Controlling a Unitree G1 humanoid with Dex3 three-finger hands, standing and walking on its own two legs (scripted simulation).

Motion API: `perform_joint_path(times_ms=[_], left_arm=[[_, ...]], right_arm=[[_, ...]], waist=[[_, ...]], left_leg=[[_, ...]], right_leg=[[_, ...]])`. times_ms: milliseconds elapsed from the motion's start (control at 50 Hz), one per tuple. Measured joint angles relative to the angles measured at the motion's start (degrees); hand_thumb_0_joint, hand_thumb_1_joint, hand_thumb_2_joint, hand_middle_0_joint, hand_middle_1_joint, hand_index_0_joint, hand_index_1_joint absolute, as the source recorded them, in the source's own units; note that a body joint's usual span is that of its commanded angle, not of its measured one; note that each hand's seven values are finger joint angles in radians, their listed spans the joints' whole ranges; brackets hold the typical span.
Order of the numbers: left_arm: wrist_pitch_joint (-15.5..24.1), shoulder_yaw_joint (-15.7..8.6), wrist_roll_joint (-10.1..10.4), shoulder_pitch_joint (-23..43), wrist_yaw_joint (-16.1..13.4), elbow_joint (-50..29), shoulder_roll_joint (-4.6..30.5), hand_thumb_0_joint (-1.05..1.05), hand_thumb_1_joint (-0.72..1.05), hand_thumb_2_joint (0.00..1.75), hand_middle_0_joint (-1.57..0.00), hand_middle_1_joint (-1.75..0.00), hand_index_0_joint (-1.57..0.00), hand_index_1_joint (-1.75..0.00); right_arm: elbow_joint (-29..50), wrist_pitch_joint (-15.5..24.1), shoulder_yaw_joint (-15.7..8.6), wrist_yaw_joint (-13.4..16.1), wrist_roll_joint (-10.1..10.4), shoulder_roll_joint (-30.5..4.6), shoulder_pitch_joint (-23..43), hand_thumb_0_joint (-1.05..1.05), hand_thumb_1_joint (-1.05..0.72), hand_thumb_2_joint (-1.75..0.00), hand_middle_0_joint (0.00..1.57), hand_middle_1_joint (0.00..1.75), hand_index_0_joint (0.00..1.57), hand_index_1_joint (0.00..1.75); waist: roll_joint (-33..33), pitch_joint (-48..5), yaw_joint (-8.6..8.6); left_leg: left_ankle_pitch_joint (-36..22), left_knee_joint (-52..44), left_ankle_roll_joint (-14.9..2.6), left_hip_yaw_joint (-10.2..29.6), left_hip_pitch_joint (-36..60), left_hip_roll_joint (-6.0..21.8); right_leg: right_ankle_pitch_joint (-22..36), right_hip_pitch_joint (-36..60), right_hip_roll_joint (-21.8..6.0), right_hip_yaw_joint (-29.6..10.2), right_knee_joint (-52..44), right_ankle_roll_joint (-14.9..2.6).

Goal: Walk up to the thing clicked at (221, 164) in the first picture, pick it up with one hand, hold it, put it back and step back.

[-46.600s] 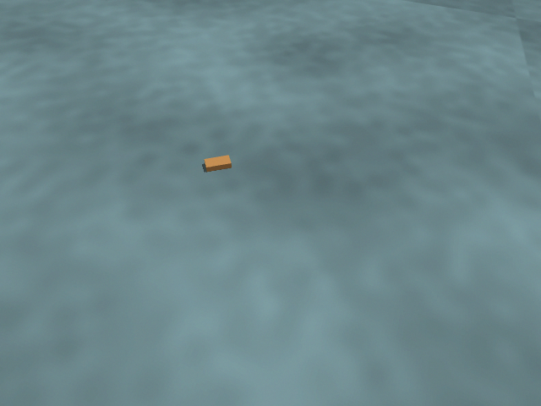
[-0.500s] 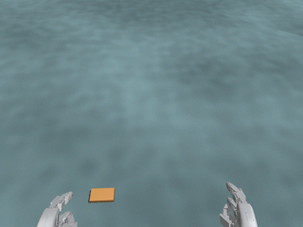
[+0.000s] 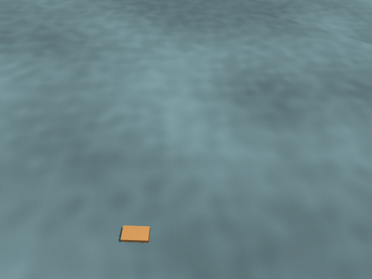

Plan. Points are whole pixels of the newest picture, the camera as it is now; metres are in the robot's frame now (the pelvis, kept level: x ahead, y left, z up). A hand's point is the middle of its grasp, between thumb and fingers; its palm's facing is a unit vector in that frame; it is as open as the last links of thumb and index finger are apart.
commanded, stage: stand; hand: left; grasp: from above
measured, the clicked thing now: (135, 233) +0.45 +0.23 -0.74
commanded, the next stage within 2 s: none
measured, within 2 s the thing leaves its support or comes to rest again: neither
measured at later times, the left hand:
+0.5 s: hand out of the picture +0.04 +0.24 -0.14, palm faces +0.02 -0.94 -0.34, open 7.4 cm
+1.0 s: hand out of the picture +0.06 +0.23 -0.13, palm faces +0.01 -0.94 -0.34, open 7.4 cm
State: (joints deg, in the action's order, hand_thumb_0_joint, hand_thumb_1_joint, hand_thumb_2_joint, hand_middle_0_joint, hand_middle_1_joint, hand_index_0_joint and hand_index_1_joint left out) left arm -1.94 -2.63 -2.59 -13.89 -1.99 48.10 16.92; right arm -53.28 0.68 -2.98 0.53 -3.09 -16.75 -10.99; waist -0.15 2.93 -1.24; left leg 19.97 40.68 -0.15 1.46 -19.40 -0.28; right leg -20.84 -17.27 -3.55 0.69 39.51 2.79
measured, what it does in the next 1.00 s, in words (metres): stands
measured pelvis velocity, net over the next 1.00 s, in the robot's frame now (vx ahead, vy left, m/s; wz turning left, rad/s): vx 0.00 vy -0.02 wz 0.01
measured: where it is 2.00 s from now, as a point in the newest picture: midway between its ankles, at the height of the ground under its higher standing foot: outside the picture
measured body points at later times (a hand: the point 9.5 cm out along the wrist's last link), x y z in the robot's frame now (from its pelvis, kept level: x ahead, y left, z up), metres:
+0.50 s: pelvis -0.01 -0.01 +0.02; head -0.01 -0.01 +0.47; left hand +0.04 +0.29 -0.11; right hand +0.07 -0.29 -0.12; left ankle +0.02 +0.12 -0.72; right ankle +0.00 -0.15 -0.72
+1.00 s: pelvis +0.00 -0.02 +0.03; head +0.00 -0.02 +0.48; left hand +0.06 +0.28 -0.11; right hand +0.07 -0.31 -0.11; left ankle +0.02 +0.12 -0.72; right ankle +0.00 -0.15 -0.72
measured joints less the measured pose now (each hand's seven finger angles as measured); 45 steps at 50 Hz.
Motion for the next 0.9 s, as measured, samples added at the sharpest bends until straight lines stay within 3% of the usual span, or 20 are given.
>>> perform_joint_path(times_ms=[320, 900], left_arm=[[1.4, 1.2, 0.6, 2.3, 0.1, 12.5, -0.6, 0.0, 0.91, 0.9, -0.2, -0.3, -0.2, -0.3], [2.2, 1.4, 1.2, 6.2, 0.9, 16.9, 0.6, 0.0, 0.91, 0.9, -0.2, -0.3, -0.2, -0.3]], right_arm=[[-7.7, -1.0, 0.8, 0.4, 1.4, 1.1, 2.2, 0.01, -0.9, -0.9, 0.21, 0.3, 0.2, 0.3], [-11.8, -1.1, 1.5, -0.1, 1.8, -1.3, 3.2, 0.01, -0.9, -0.9, 0.21, 0.3, 0.2, 0.3]], waist=[[0.5, 1.3, 0.13], [1.0, 1.6, 1.04]], left_leg=[[-6.7, -13.0, 0.14, 0.4, 9.4, -0.1], [-10.0, -19.5, 1.52, 1.0, 12.5, 1.2]], right_leg=[[6.9, 9.8, -0.1, 0.8, -13.5, 0.14], [9.6, 12.6, 1.2, 1.5, -19.2, -1.1]])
